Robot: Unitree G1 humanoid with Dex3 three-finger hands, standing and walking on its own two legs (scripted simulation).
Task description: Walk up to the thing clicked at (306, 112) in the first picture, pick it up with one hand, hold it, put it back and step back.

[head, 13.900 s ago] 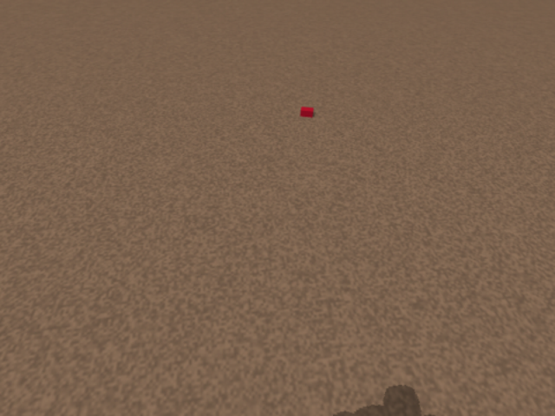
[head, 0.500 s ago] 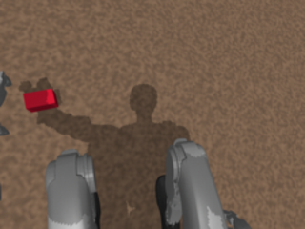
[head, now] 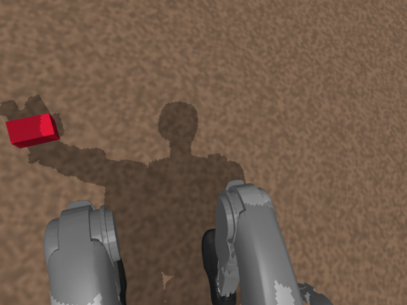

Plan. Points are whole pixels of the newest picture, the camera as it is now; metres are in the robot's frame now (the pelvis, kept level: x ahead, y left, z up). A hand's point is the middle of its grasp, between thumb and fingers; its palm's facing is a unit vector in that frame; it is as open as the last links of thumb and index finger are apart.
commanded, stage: rise first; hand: left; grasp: from above
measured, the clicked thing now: (34, 131) +0.49 +0.32 -0.30
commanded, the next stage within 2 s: approach in 1.54 s
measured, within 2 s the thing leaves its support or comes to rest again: neither
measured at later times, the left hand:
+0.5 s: hand out of the picture +0.44 +0.36 -0.18, palm faces -0.42 -0.15 -0.89, open 13.8 cm
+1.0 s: hand out of the picture +0.44 +0.36 -0.19, palm faces -0.42 -0.15 -0.89, open 13.7 cm
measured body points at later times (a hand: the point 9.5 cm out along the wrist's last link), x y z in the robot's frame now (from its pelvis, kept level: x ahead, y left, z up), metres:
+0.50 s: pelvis +0.00 +0.00 +0.00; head +0.25 +0.09 +0.36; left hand +0.46 +0.37 -0.13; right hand +0.07 -0.27 -0.10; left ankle +0.07 +0.13 -0.29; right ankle +0.10 -0.13 -0.29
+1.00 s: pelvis +0.00 +0.00 -0.01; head +0.25 +0.10 +0.35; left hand +0.46 +0.37 -0.14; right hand +0.05 -0.27 -0.10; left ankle +0.07 +0.13 -0.29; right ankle +0.10 -0.13 -0.29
